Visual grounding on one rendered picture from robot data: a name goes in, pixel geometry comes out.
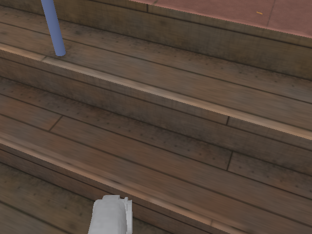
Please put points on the left robot thigh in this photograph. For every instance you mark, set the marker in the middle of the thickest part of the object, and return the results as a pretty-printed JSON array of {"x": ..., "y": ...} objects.
[{"x": 112, "y": 215}]

